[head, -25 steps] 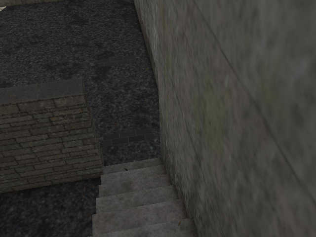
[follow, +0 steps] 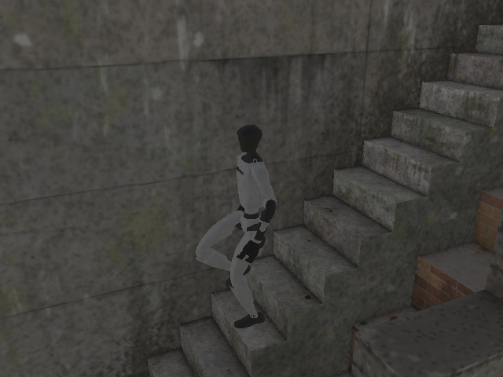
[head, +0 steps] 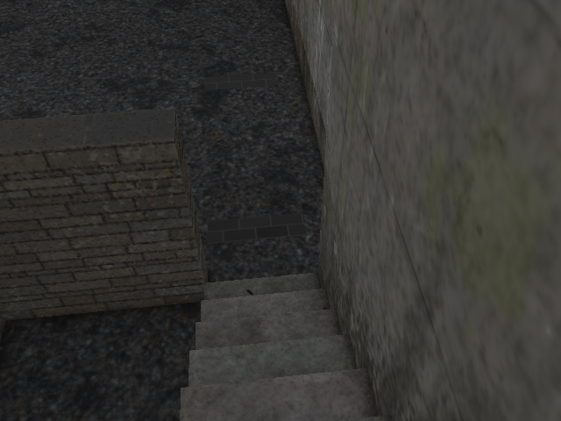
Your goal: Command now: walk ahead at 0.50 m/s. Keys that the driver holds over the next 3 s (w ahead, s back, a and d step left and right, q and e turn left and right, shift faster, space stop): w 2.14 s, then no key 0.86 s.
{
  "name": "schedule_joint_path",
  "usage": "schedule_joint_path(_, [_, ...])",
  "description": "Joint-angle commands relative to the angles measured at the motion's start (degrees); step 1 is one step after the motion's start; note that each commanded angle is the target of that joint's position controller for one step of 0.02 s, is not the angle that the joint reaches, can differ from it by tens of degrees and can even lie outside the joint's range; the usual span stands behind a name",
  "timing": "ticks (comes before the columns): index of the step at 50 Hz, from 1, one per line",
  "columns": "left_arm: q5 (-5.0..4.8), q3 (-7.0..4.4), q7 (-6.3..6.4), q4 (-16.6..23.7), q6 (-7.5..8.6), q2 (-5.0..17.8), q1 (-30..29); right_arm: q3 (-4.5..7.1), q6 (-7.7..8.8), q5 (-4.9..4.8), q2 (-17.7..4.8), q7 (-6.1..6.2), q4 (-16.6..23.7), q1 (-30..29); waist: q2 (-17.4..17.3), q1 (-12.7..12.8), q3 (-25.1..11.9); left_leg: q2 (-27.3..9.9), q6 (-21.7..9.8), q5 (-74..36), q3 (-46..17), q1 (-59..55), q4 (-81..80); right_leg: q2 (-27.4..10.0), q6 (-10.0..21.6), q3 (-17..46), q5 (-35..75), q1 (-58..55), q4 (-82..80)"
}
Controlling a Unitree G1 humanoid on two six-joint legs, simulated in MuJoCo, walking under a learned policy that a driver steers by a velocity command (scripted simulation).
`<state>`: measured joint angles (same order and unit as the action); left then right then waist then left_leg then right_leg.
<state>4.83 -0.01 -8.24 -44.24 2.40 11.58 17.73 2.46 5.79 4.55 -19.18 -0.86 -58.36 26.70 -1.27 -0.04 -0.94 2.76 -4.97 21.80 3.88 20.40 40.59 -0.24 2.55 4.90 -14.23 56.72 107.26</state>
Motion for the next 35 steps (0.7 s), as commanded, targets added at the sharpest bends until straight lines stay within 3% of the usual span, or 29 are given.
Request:
schedule_joint_path(1, [0.21, 2.02, -1.29, 0.1, -1.63, -3.4, 7.6, -2.94, 3.07, -1.07, 2.9, 1.63, -1.4, 2.9, 0.4, 2.4, 7.4, -14.2, -11.0, -4.7, -18.4, 16.3, -14.4, -5.5, -0.5, -0.7, 26.3, 5.4, -17.1])
schedule_joint_path(2, [-0.03, 2.70, -1.69, 1.0, -1.48, -3.6, 4.8, -3.05, 3.94, -0.33, 0.2, 2.19, -1.2, -0.8, 0.7, 3.5, 4.9, -13.4, -11.1, -6.7, -18.5, 19.1, -12.2, -6.3, -1.7, 0.6, 30.9, 1.5, -18.3])
schedule_joint_path(3, [0.43, 2.06, -2.02, 1.2, -1.10, -0.8, 3.2, -3.03, 4.55, -0.43, -2.7, 2.72, -0.1, -4.5, 2.1, 4.0, 2.2, -12.2, -10.5, -8.4, -16.0, 20.6, -9.2, -5.6, -2.1, 0.4, 32.7, -3.7, -20.3])
schedule_joint_path(4, [2.27, 0.86, -1.31, 2.2, -0.83, 2.4, 0.4, -3.64, 5.54, -0.97, -1.6, 3.73, -1.0, -1.8, 1.1, 1.8, 1.6, -12.3, -9.7, -10.1, -16.3, 12.2, -7.4, -5.4, -2.3, 2.0, 36.3, 1.5, -26.9])
schedule_joint_path(6, [3.47, 0.38, -0.15, 2.3, -0.39, 3.4, -3.0, -4.03, 5.49, -1.50, -2.2, 4.47, -4.6, 7.2, -1.4, -3.4, 4.1, -15.1, -10.3, -8.1, -21.7, -4.3, -2.1, -5.3, -3.3, 5.1, 34.3, 15.1, -31.5])
schedule_joint_path(7, [4.20, 0.68, 0.06, 1.8, -0.21, 3.2, -3.6, -4.91, 4.80, -1.85, -0.5, 4.79, -2.6, 5.6, 1.4, -3.3, 4.1, -13.0, -9.3, -4.7, -19.2, -2.6, 2.5, -5.4, -2.4, 4.0, 45.8, 10.0, -47.6])
schedule_joint_path(9, [4.26, 1.99, 0.02, 2.0, -0.91, 0.4, -6.6, -6.31, 3.18, -0.48, 1.2, 3.54, -2.3, 6.4, -1.5, -3.3, 3.7, -9.3, -10.4, 6.5, -15.2, 13.0, 3.8, -3.6, -1.7, -3.5, 45.3, -11.4, -54.0])
schedule_joint_path(11, [3.72, 3.04, -0.87, 3.7, -1.60, 1.3, -9.2, -4.96, 1.39, 0.11, -2.0, 1.05, -0.1, 4.1, -0.8, -4.3, 7.0, -8.3, -10.8, 17.3, -13.4, 23.5, 6.0, -0.6, -2.6, -7.7, 36.1, -25.6, -55.2])
schedule_joint_path(13, [3.84, 3.38, -0.88, 7.0, -1.03, 2.9, -14.8, -3.55, 1.34, -1.62, -4.6, 1.78, 1.6, 3.0, 1.0, -7.2, 9.0, -9.3, -10.8, 11.2, -19.3, 10.5, 9.6, -1.4, -3.1, -5.2, 29.7, -22.2, -70.6])
schedule_joint_path(15, [3.70, 2.81, -0.51, 9.7, -0.20, 4.3, -17.1, -2.80, 0.70, -2.42, -6.2, 1.93, 3.3, 1.0, -1.6, -8.1, 8.3, -10.7, -11.4, -0.6, -25.6, -3.2, 14.4, -1.3, -1.6, -4.8, 20.3, -22.3, -85.7])
schedule_joint_path(16, [3.14, 2.54, -0.34, 8.2, 0.44, 4.1, -10.4, -2.73, 0.03, -2.08, -6.2, 1.15, 3.6, -1.2, 0.9, -4.9, 6.4, -10.0, -11.1, -2.4, -27.8, -3.9, 21.8, -2.6, -0.5, -2.8, 23.7, -30.9, -93.9])
schedule_joint_path(17, [3.90, 0.71, 0.31, 0.9, 1.68, 6.9, 11.1, -2.92, -0.54, 0.37, -5.7, -1.04, 2.8, -1.3, 4.4, 2.5, 1.6, -6.2, -8.6, -10.1, -24.0, 4.2, 39.1, -1.9, 0.4, -5.7, 39.5, -52.5, -88.4])
schedule_joint_path(18, [3.42, -1.89, 1.98, -3.6, 2.11, 9.9, 23.4, -2.57, -0.48, -0.90, -1.8, -3.38, -2.6, 9.4, 17.3, 4.6, -2.7, 1.8, -0.7, 4.9, -12.2, 10.0, 62.6, -5.9, 7.4, -5.2, 47.3, -66.0, -94.4])
schedule_joint_path(19, [3.29, -3.20, 0.48, -1.4, 1.54, 12.7, 23.5, -1.84, -0.69, -1.58, -0.4, -4.68, -1.5, 11.9, 16.3, 3.1, -9.7, 5.5, 3.0, 21.1, -8.6, 37.8, 84.7, -12.1, 15.1, 1.0, 70.7, -87.1, -64.3])
schedule_joint_path(20, [0.92, -3.97, -2.06, -0.8, 1.53, 14.0, 23.3, -2.73, 0.43, -2.97, -0.5, -4.41, 2.7, 8.1, 11.3, 3.6, -18.0, 4.9, 6.4, 23.3, -8.1, 47.8, 90.6, -19.6, 22.2, 11.4, 74.8, -91.6, -65.3])
schedule_joint_path(21, [-0.29, -3.22, -2.29, 0.9, 1.98, 12.0, 15.7, -3.86, 1.01, -3.63, -0.1, -2.98, 9.4, -2.2, 5.2, 4.0, -14.8, 1.4, 7.8, 20.5, -6.8, 55.7, 81.5, -22.4, 22.4, 18.6, 47.4, -85.5, -74.0])
schedule_joint_path(22, [-1.29, -2.06, -1.88, 2.1, 2.48, 9.5, 8.4, -5.54, 1.12, -2.90, 2.7, -1.11, 13.0, -7.2, 1.0, 1.5, -8.3, -3.2, 8.2, 16.5, -8.6, 59.7, 77.0, -24.0, 20.3, 20.6, 25.7, -76.0, -78.9])
schedule_joint_path(23, [-1.71, -1.66, -2.12, 0.6, 2.50, 7.2, 4.8, -5.91, 0.73, -2.54, 2.6, 0.79, 12.3, -7.2, -3.7, -0.2, -4.2, -6.7, 9.8, 11.7, -11.9, 58.1, 73.3, -25.2, 20.8, 22.8, 13.2, -62.7, -82.2])
schedule_joint_path(24, [-0.15, 1.08, -0.18, -0.4, 3.80, -2.2, 1.3, -6.52, -0.42, -1.85, 3.8, 1.59, 10.8, -3.9, -6.7, -4.4, 0.9, -12.7, 8.2, -10.2, -17.3, 52.0, 47.8, -19.8, 16.2, 14.2, 7.4, -46.5, -81.6])
schedule_joint_path(25, [-0.07, 0.81, 0.53, -1.3, 4.26, -0.5, 1.8, -5.84, -0.93, -0.57, 2.6, 1.09, 7.9, -1.3, -1.0, -5.0, 5.3, -11.7, 8.2, -15.2, -12.7, 41.9, 44.0, -14.8, 15.8, 9.8, 11.0, -32.0, -82.0])
schedule_joint_path(26, [-2.38, -0.15, 1.10, -1.4, 4.98, 2.7, 2.2, -4.05, -1.21, 0.12, -0.8, -0.56, 4.2, 4.0, 1.4, -4.2, 3.3, -9.4, 8.1, -24.6, -9.6, 30.0, 36.3, -8.8, 14.6, 2.1, 6.4, -21.6, -79.6])
schedule_joint_path(27, [-2.34, -0.65, 1.26, -1.9, 5.03, 5.0, 3.3, -3.29, -1.11, 0.75, -0.8, -1.63, 3.9, 0.4, 3.6, -2.8, 3.4, -8.6, 8.3, -26.6, -6.4, 24.0, 33.8, -6.9, 13.4, 1.3, 4.8, -16.3, -79.5])
schedule_joint_path(28, [-0.34, -1.03, 1.99, -2.5, 4.80, 7.6, 2.5, -3.36, -0.45, 2.30, 0.1, -2.90, 4.3, -1.5, 4.7, -4.0, 1.6, -7.5, 7.7, -30.2, -5.1, 16.2, 39.4, -6.6, 13.0, 2.3, 5.2, -10.6, -78.1])
schedule_joint_path(29, [-0.78, -0.36, 3.16, -3.3, 5.64, 4.5, 3.6, -3.06, -0.27, 2.48, -0.6, -2.62, 6.4, -4.1, 6.3, -2.5, 1.0, -9.2, 7.4, -36.2, -10.5, 26.5, 30.9, -6.4, 11.2, 3.6, 4.2, -21.3, -73.7])
schedule_joint_path(31, [-0.39, 0.36, 4.38, -5.0, 6.30, 3.2, 8.8, -3.05, 0.26, 1.26, -1.3, -0.88, 10.0, -13.0, 4.8, 1.8, 1.0, -10.7, 8.3, -32.5, -14.1, 38.1, 21.7, -12.2, 13.3, 11.4, 4.3, -36.7, -70.0])
schedule_joint_path(32, [-1.65, 0.48, 4.79, -4.2, 5.96, 3.5, 7.5, -3.48, 0.19, 0.08, -1.3, -0.02, 7.9, -8.8, 2.4, 0.9, 0.6, -11.0, 9.1, -42.8, -14.7, 34.0, 10.2, -10.4, 10.6, 9.1, -1.1, -35.7, -64.4])
schedule_joint_path(33, [-1.00, 0.71, 4.06, -3.9, 4.94, 3.3, 8.1, -3.68, -0.52, -0.99, -0.3, -0.07, 7.0, -8.8, 0.1, 0.7, 1.9, -10.3, 9.5, -43.9, -10.6, 23.3, 7.1, -8.5, 9.4, 6.1, -5.6, -27.6, -65.5])
schedule_joint_path(34, [-0.53, 0.43, 3.46, -3.4, 3.98, 4.3, 7.1, -3.67, -1.15, -1.26, -0.2, -0.39, 8.1, -11.2, 1.3, 1.1, 3.4, -8.6, 10.0, -43.3, -7.9, 16.2, 6.9, -7.2, 9.2, 5.3, -9.7, -21.5, -65.9])
schedule_joint_path(35, [-1.18, -0.09, 3.45, -1.3, 3.30, 5.6, 5.6, -3.74, -1.23, -0.56, 0.1, -1.08, 8.4, -10.6, 4.1, 1.5, 3.6, -7.7, 8.9, -43.0, -6.3, 11.8, 4.4, -5.9, 9.3, 4.7, -13.7, -20.1, -63.4])
